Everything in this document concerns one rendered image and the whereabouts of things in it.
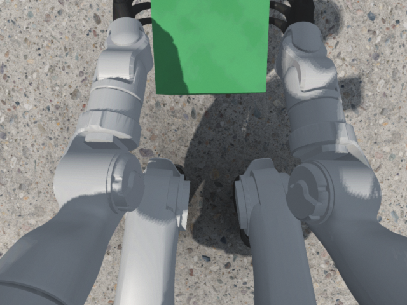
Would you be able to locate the robot right forearm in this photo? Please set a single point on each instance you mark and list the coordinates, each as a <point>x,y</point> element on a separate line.
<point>313,100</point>

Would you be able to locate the robot left forearm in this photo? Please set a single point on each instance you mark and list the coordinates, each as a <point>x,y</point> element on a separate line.
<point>111,120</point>

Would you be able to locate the left robot foot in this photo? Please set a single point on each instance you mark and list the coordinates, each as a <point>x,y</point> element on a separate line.
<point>181,171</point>

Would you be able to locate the robot left upper arm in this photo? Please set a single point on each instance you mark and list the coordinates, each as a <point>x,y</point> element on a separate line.
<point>58,263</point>

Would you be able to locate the robot right upper arm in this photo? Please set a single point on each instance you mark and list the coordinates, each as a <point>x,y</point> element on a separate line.
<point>339,201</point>

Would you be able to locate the right robot hand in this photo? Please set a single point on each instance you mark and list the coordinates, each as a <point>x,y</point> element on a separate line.
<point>300,11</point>

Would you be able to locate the carton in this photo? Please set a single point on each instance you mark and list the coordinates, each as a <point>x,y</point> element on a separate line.
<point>204,47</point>

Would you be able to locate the robot left shin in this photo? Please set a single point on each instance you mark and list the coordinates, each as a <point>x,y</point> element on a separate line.
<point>160,163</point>

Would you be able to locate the left robot hand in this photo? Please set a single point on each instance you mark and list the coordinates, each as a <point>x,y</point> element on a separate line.
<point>124,8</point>

